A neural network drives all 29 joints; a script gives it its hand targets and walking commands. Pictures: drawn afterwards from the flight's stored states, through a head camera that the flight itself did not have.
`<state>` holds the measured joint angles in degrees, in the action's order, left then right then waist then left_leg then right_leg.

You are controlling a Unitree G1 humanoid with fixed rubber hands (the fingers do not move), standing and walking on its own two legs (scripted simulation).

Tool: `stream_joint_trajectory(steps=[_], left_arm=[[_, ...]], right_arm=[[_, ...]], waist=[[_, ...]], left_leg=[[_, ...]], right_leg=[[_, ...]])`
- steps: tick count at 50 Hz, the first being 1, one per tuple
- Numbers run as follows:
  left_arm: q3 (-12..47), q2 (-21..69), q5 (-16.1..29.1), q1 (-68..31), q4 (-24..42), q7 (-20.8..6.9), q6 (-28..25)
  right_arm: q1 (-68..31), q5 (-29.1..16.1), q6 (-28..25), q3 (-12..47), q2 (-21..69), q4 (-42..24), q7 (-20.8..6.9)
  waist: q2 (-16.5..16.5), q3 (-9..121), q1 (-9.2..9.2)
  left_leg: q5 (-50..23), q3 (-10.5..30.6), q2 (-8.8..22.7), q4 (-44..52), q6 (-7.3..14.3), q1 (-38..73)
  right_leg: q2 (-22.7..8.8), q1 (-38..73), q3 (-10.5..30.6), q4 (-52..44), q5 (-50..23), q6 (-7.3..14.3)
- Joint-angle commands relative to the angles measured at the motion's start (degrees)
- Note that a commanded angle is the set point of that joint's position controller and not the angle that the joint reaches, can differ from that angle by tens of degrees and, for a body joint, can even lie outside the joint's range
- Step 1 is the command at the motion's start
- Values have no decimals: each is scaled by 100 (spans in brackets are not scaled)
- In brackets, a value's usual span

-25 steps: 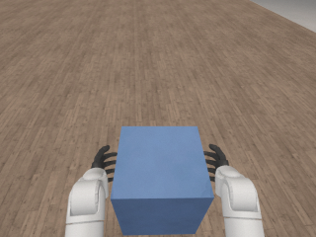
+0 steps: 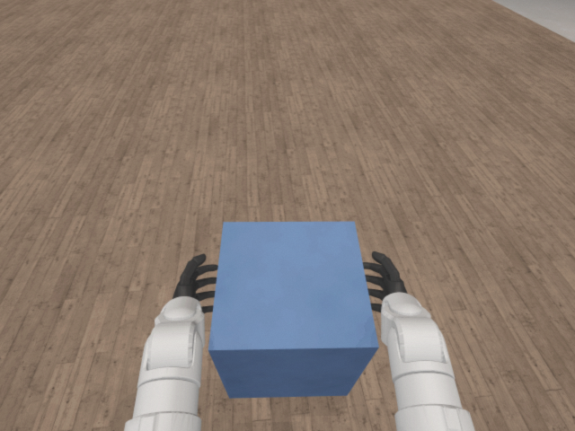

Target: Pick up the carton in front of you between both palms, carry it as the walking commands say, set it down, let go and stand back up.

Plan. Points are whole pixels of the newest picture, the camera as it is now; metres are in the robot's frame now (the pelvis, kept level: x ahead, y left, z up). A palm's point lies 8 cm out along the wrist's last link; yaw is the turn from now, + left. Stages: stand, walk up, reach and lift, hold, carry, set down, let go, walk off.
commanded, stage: carry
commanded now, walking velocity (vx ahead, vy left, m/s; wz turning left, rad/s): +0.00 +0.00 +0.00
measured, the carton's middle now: (288, 314) +0.33 +0.00 -0.05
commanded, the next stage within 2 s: hold in 0.16 s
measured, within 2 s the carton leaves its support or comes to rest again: neither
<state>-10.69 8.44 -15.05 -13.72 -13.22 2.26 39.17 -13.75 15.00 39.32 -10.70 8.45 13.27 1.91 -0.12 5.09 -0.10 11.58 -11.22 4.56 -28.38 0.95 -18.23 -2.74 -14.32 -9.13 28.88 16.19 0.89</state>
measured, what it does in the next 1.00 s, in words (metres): stands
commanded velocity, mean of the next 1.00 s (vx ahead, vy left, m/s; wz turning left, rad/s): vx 0.00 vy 0.00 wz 0.00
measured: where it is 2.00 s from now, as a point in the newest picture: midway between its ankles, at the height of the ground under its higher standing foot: outside the picture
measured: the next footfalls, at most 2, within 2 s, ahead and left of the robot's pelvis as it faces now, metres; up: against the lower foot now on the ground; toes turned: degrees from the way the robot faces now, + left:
none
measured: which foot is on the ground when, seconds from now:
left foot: down 0.00-1.00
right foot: down 0.00-1.00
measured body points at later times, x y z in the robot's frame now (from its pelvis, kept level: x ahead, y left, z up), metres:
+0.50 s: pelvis -0.02 +0.01 +0.01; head -0.06 +0.01 +0.45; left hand +0.29 +0.14 +0.04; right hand +0.27 -0.16 +0.04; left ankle +0.03 +0.12 -0.74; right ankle -0.01 -0.11 -0.74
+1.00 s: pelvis -0.04 +0.02 -0.02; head +0.02 +0.02 +0.43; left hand +0.35 +0.12 -0.02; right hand +0.31 -0.18 -0.02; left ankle +0.03 +0.12 -0.74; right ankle -0.01 -0.11 -0.74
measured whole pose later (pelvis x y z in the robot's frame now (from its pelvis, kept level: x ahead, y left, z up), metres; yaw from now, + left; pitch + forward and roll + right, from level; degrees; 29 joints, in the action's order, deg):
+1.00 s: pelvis -0.04 +0.02 -0.02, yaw -6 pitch +2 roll +0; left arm -31.6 10.8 -28.5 -37.3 -36.8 -0.6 26.7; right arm -36.5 29.2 26.3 -33.5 10.9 36.1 -1.8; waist -0.9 -4.7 -0.8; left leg 14.3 3.3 -3.3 -38.8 0.9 -26.5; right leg 2.7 -25.1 5.4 39.8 16.7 -0.5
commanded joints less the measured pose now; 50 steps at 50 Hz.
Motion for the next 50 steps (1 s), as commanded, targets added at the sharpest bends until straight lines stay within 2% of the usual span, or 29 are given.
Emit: stream_joint_trajectory(steps=[1, 8, 9, 10, 11, 12, 13, 15, 17, 19, 22, 30, 35, 38, 40, 42, 46, 50], left_arm=[[3324, 5413, 1607, -2420, 522, -1471, -190], [3339, 5195, 1619, -2214, 701, -1425, 60], [3219, 5343, 1655, -1721, 811, -1460, 108], [3188, 5177, 1541, -1856, 1065, -1443, 34], [3248, 5151, 1522, -1871, 1084, -1417, 27], [3259, 5055, 1525, -1933, 1145, -1416, 16], [3301, 5073, 1529, -2075, 1119, -1427, 5], [3324, 5072, 1543, -2168, 1012, -1409, -11], [3221, 5076, 1472, -2149, 937, -1413, -15], [3096, 5149, 1392, -2200, 722, -1431, -13], [2949, 5251, 1315, -2275, 453, -1495, 8], [2769, 5506, 1314, -2987, 18, -1724, 18], [2175, 5679, 1094, -4132, -951, -1834, -184], [1460, 5564, 748, -4778, -1842, -1788, -398], [881, 5320, 427, -4973, -2324, -1666, -518], [313, 4973, 68, -5012, -2630, -1525, -648], [-555, 4041, -558, -4739, -2880, -1301, -1055], [-532, 3673, -620, -4614, -2821, -1194, -1785]], right_arm=[[-2433, -1592, -208, 3306, 5417, -531, -1446], [-2205, -1596, 53, 3287, 5190, -697, -1404], [-1706, -1516, 52, 3170, 5347, -631, -1449], [-1844, -1463, -37, 3136, 5209, -951, -1427], [-1788, -1409, -46, 3129, 5110, -855, -1389], [-1786, -1381, -90, 3014, 5053, -831, -1354], [-1937, -1347, -102, 3046, 5035, -845, -1344], [-2061, -1405, -121, 3069, 5068, -750, -1343], [-2175, -1437, -118, 3073, 5093, -667, -1381], [-2342, -1431, -105, 3044, 5147, -547, -1446], [-2508, -1404, -86, 2967, 5214, -341, -1547], [-3074, -1274, -107, 2643, 5388, 157, -1713], [-4203, -941, -379, 1926, 5397, 1186, -1857], [-4872, -521, -637, 1134, 5235, 2055, -1840], [-5048, -173, -751, 557, 4998, 2450, -1727], [-5034, 194, -849, -7, 4637, 2697, -1584], [-4808, 710, -1171, -765, 3876, 2836, -1322], [-4765, 667, -1819, -616, 3751, 2686, -1219]], waist=[[39, 1496, 2], [21, 1390, 14], [-227, 801, 33], [-233, 1148, -76], [-112, 1129, -5], [-236, 1116, -38], [-118, 1007, -24], [19, 999, -56], [-35, 832, 45], [-42, 688, 63], [-54, 497, 96], [-35, 284, 13], [-12, 109, -24], [54, -34, -64], [123, -148, -89], [144, -255, -104], [47, -130, -58], [15, 636, 17]], left_leg=[[-944, 673, 585, 299, 6, 825], [-996, 655, 591, 271, 2, 732], [-2223, 1529, -894, 496, 105, 1954], [-2611, 1660, -835, 498, 97, 2331], [-2737, 1663, -855, 556, 22, 2205], [-2486, 1616, -872, 588, -22, 2295], [-2145, 1566, -952, 661, -48, 2162], [-1904, 1597, -998, 713, -49, 2184], [-1425, 1563, -1015, 763, -23, 2027], [-1073, 1559, -991, 810, 26, 2050], [-713, 1559, -942, 852, 42, 2035], [142, 1546, -879, 910, 18, 1991], [1195, 1586, -842, 763, 13, 1753], [1666, 1716, -777, 629, 11, 1437], [1866, 1781, -737, 544, 26, 1062], [1779, 1750, -758, 384, 15, 729], [1005, 1547, -896, -127, -11, 96], [6, 1462, -1000, -752, -28, -543]], right_leg=[[-642, 240, 616, -431, -1009, 54], [-658, 159, 616, -407, -1126, 51], [656, 625, 1411, -822, -2616, 77], [607, 752, 1561, -773, -2975, 103], [657, 995, 1575, -802, -3049, 88], [672, 994, 1562, -935, -2603, 82], [692, 1062, 1534, -953, -2438, 59], [702, 1135, 1523, -940, -2288, 16], [693, 1101, 1492, -1008, -1760, 3], [665, 908, 1486, -1038, -1382, -1], [646, 715, 1488, -1113, -912, 22], [626, 377, 1451, -1211, 45, 126], [602, 0, 1375, -961, 996, 236], [600, -254, 1358, -645, 1163, 268], [646, -298, 1340, -398, 1111, 250], [681, -468, 1313, -225, 1024, 217], [747, -1145, 1247, 168, 640, 143], [884, -1764, 1214, 703, -111, 28]])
